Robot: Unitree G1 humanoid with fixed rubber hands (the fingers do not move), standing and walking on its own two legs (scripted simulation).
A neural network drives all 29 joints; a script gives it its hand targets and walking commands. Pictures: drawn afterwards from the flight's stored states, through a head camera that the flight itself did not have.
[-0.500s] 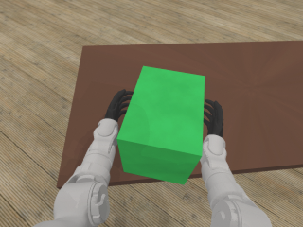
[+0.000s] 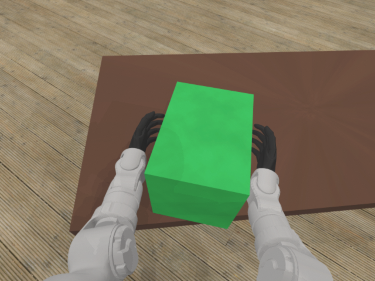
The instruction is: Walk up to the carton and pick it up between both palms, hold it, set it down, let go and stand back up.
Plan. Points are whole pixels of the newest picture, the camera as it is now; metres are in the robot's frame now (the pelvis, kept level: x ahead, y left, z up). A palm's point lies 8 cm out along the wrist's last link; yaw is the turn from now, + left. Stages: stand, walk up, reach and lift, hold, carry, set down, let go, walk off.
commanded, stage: set down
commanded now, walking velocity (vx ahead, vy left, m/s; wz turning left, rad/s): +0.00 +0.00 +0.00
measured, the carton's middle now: (202, 154) +0.40 -0.03 -0.01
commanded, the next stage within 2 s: none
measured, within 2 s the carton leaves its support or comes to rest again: neither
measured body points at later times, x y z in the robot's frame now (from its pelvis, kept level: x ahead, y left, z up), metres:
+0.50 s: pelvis +0.00 +0.00 +0.00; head +0.05 +0.03 +0.45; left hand +0.42 +0.12 +0.02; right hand +0.37 -0.17 +0.02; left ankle +0.00 +0.13 -0.75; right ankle -0.04 -0.14 -0.75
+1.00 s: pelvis -0.03 +0.03 -0.02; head +0.06 +0.04 +0.42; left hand +0.43 +0.14 +0.02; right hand +0.39 -0.18 +0.02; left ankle -0.01 +0.13 -0.75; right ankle -0.04 -0.14 -0.75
